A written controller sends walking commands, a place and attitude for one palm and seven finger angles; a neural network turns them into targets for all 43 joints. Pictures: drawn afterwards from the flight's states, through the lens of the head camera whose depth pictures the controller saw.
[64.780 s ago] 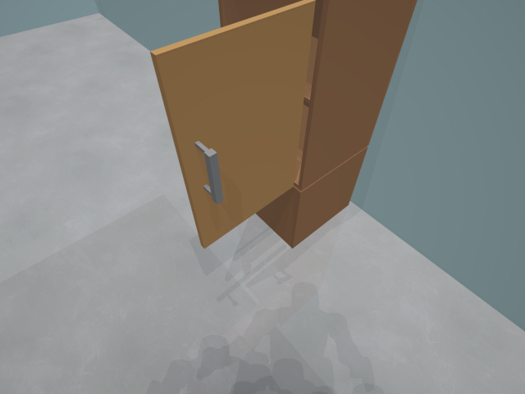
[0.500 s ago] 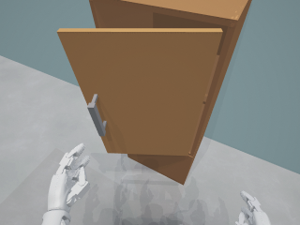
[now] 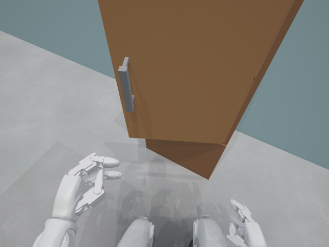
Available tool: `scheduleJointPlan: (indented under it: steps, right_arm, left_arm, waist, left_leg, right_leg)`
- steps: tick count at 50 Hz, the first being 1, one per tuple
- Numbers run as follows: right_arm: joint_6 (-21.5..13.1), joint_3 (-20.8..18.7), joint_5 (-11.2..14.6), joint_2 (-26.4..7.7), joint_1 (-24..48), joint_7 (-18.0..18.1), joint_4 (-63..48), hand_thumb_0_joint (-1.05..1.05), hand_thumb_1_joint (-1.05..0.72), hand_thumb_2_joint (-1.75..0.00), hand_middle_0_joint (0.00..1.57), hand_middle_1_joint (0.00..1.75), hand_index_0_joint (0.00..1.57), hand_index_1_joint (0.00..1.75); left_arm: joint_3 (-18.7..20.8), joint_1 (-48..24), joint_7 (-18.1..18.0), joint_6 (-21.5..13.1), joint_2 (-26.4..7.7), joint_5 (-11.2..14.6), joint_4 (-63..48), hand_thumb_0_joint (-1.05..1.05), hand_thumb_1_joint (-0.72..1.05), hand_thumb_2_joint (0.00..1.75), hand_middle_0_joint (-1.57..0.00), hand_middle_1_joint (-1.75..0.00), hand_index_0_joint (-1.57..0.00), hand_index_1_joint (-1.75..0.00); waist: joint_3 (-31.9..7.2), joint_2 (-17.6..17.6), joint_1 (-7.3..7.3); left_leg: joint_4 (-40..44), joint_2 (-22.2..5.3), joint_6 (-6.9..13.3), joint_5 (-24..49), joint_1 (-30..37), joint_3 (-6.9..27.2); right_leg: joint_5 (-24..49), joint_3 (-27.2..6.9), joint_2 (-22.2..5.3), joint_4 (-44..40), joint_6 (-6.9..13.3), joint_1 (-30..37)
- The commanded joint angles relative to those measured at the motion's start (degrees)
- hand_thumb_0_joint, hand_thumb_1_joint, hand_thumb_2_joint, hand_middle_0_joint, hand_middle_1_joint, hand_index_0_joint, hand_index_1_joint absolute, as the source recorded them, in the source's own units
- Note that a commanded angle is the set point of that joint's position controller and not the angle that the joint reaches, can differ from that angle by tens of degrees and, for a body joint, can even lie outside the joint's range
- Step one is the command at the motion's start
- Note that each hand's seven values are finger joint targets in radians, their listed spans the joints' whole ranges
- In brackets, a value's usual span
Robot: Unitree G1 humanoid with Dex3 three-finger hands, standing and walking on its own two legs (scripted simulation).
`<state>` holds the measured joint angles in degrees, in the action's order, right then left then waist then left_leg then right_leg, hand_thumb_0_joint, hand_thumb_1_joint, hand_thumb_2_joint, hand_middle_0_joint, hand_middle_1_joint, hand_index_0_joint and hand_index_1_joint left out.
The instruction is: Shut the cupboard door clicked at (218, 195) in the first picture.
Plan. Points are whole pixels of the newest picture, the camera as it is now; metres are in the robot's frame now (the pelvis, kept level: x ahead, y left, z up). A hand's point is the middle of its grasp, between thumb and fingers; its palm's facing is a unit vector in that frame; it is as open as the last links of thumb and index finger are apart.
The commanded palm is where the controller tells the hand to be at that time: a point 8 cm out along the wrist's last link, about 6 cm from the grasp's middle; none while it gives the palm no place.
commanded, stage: raise the hand and make a fist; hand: left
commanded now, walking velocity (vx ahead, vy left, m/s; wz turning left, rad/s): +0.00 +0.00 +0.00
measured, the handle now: (128, 86) +0.51 +0.14 +0.08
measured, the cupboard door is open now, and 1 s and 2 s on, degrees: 25 25 25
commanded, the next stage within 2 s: bring the fist close to the handle in 1.18 s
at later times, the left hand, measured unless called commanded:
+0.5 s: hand (89, 176) +0.25 +0.18 +0.07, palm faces +0.02 -1.00 -0.04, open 3.1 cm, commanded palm +0.23 +0.23 +0.08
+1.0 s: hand (100, 161) +0.28 +0.16 +0.08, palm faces -0.02 -1.00 -0.04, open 3.1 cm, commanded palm +0.25 +0.22 +0.08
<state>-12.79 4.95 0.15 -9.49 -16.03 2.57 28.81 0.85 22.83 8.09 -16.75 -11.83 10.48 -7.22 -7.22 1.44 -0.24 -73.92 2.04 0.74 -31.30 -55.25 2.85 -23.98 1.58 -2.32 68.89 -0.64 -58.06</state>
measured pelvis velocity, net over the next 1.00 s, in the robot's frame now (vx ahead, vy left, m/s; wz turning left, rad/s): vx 0.06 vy -0.02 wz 0.01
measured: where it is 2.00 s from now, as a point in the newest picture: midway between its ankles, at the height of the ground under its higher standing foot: outside the picture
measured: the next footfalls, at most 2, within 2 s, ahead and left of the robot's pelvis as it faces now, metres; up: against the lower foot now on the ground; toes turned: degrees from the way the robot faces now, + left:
none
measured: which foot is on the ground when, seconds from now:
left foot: down 0.00-1.00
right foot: down 0.00-1.00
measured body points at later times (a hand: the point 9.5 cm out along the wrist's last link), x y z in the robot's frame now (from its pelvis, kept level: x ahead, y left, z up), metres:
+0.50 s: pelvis +0.04 +0.00 +0.01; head +0.09 +0.02 +0.46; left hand +0.24 +0.23 +0.08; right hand +0.25 -0.22 -0.04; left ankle +0.05 +0.11 -0.63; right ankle +0.10 -0.14 -0.63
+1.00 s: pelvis +0.06 -0.02 +0.02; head +0.12 -0.03 +0.46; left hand +0.27 +0.21 +0.09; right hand +0.23 -0.27 -0.06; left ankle +0.05 +0.11 -0.63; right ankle +0.10 -0.14 -0.63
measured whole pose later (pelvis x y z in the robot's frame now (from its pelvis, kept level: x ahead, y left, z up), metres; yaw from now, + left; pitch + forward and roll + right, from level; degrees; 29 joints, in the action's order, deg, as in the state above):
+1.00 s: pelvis +0.06 -0.02 +0.02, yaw +0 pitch +15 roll -1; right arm -9.3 -0.3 0.8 -15.0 -16.3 4.0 26.9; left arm 9.4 21.6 15.8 -18.8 -13.4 16.8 -3.7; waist -9.0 1.5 -0.3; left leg -68.7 0.8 -1.1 -34.2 -49.8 4.2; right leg -27.6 2.1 -0.5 66.1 0.4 -53.8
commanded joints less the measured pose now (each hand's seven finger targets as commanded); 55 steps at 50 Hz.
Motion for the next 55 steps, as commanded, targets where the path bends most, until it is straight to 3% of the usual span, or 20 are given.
scheduleJointPlan:
  steps: [1,3,7,11,18,21,23,27,36,41,42,47,55]
  right_arm:
    - [-4.82,-5.83,0.30,-10.75,7.18,1.43,-11.49,0.00,-0.90,-0.90,0.20,0.30,0.20,0.30]
    - [-5.28,-6.17,-0.10,-10.98,5.78,1.18,-10.89,0.00,-0.90,-0.90,0.20,0.30,0.20,0.30]
    - [-5.48,-6.57,-0.04,-11.89,4.96,0.82,-10.84,0.00,-0.90,-0.90,0.20,0.30,0.20,0.30]
    - [-4.61,-6.91,0.32,-12.49,4.29,1.21,-11.59,0.00,-0.90,-0.90,0.20,0.30,0.20,0.30]
    - [-2.21,-7.25,0.22,-12.13,3.30,1.15,-11.89,0.00,-0.90,-0.90,0.20,0.30,0.20,0.30]
    - [-1.36,-7.08,0.18,-12.14,3.00,1.14,-11.99,0.00,-0.90,-0.90,0.20,0.30,0.20,0.30]
    - [-0.96,-7.09,0.23,-12.17,2.72,1.13,-12.16,0.00,-0.90,-0.90,0.20,0.30,0.20,0.30]
    - [-0.55,-6.96,0.14,-11.85,2.38,1.17,-12.17,0.00,-0.90,-0.90,0.20,0.30,0.20,0.30]
    - [-0.03,-7.15,0.50,-11.45,2.34,1.47,-11.00,0.00,-0.90,-0.90,0.20,0.30,0.20,0.30]
    - [0.00,-7.25,0.86,-11.53,2.46,1.87,-11.04,0.00,-0.90,-0.90,0.20,0.30,0.20,0.30]
    - [-0.07,-7.30,0.94,-11.53,2.43,1.83,-11.07,0.00,-0.90,-0.90,0.20,0.30,0.20,0.30]
    - [0.00,-7.59,0.93,-11.33,2.37,1.75,-11.16,0.00,-0.90,-0.90,0.20,0.30,0.20,0.30]
    - [0.47,-7.58,1.05,-11.47,2.55,1.64,-11.49,0.00,-0.90,-0.90,0.20,0.30,0.20,0.30]
  left_arm:
    - [6.07,0.55,-2.44,-4.61,-5.03,1.97,-14.02,0.00,0.90,0.90,-0.88,-1.04,-0.88,-1.04]
    - [4.64,0.75,-2.63,-6.89,-3.78,1.67,-14.12,0.00,0.90,0.90,-0.92,-1.08,-0.92,-1.08]
    - [3.27,1.36,-1.71,-8.79,-3.82,1.26,-12.62,0.00,0.90,0.90,-0.99,-1.16,-0.99,-1.16]
    - [5.24,1.32,-1.03,-8.16,-6.49,1.12,-13.71,0.00,0.90,0.90,-1.06,-1.24,-1.06,-1.24]
    - [6.49,1.61,0.18,-7.91,-5.97,2.43,-15.17,0.00,0.90,0.90,-1.19,-1.38,-1.19,-1.38]
    - [6.83,1.33,1.51,-7.13,-6.22,2.64,-13.16,0.00,0.90,0.90,-1.24,-1.44,-1.24,-1.44]
    - [7.06,0.69,2.52,-6.57,-6.43,2.94,-12.92,0.00,0.90,0.90,-1.28,-1.48,-1.28,-1.48]
    - [9.41,-0.21,4.19,-5.76,-7.91,4.05,-13.95,0.00,0.90,0.90,-1.30,-1.50,-1.30,-1.50]
    - [12.59,-1.64,6.84,-5.11,-8.82,6.60,-10.74,0.00,0.90,0.90,-1.30,-1.50,-1.30,-1.50]
    - [13.19,-2.79,8.26,-4.95,-8.89,7.80,-7.90,0.00,0.90,0.90,-1.30,-1.50,-1.30,-1.50]
    - [13.16,-2.67,8.39,-5.18,-8.92,7.75,-8.17,0.00,0.90,0.90,-1.30,-1.50,-1.30,-1.50]
    - [13.69,-2.42,7.84,-6.23,-9.20,7.69,-8.56,0.00,0.90,0.90,-1.30,-1.50,-1.30,-1.50]
    - [13.29,-3.14,7.16,-7.37,-8.86,7.58,-7.16,0.00,0.90,0.90,-1.30,-1.50,-1.30,-1.50]
  waist:
    - [-9.37,-0.98,-1.13]
    - [-10.20,-1.32,-0.31]
    - [-8.51,0.21,0.31]
    - [-8.88,0.94,-0.16]
    - [-10.92,2.45,-0.04]
    - [-9.78,2.62,0.43]
    - [-10.51,2.10,0.79]
    - [-13.68,3.31,0.17]
    - [-14.30,0.35,0.23]
    - [-13.67,-2.96,0.25]
    - [-14.26,-1.71,-0.08]
    - [-14.23,-2.12,-0.33]
    - [-12.00,-2.68,-0.01]
  left_leg:
    - [20.17,-0.34,-0.14,-6.31,2.00,2.87]
    - [19.01,-0.62,-0.13,-3.14,2.91,2.63]
    - [19.52,-0.61,-0.49,-5.48,2.38,3.13]
    - [20.47,-0.58,-0.45,-4.69,3.21,3.52]
    - [18.77,-0.78,-1.38,7.42,7.04,2.43]
    - [18.05,-0.69,-1.11,8.28,6.83,1.96]
    - [17.42,-0.75,-1.08,9.59,7.25,1.51]
    - [16.50,-0.61,-1.21,15.38,8.87,1.03]
    - [14.69,-0.41,-0.59,18.49,7.36,-0.29]
    - [13.91,-0.20,-0.07,15.09,4.39,-1.14]
    - [14.18,-0.19,-0.20,14.95,4.74,-1.33]
    - [14.02,-0.17,-0.13,14.87,4.33,-1.69]
    - [14.31,-0.04,-0.06,10.20,2.73,-1.84]
  right_leg:
    - [-12.03,2.50,2.07,-10.94,2.42,11.78]
    - [-9.54,2.83,2.09,-9.92,2.41,10.89]
    - [-10.09,2.62,1.84,-9.74,2.52,9.41]
    - [-8.85,2.46,2.17,-9.86,2.79,10.74]
    - [-0.83,3.36,2.75,-9.19,2.88,12.92]
    - [-0.15,3.26,3.14,-9.80,2.91,12.98]
    - [1.13,3.12,3.03,-10.05,2.71,13.50]
    - [6.48,3.03,3.04,-9.45,2.84,16.41]
    - [11.89,1.51,2.93,-10.54,2.51,20.55]
    - [8.41,-1.30,2.19,-12.99,2.05,22.95]
    - [8.24,-1.46,1.93,-12.85,2.03,23.19]
    - [8.46,-2.52,1.57,-13.17,1.86,23.85]
    - [0.55,-3.35,1.45,-14.80,1.81,21.90]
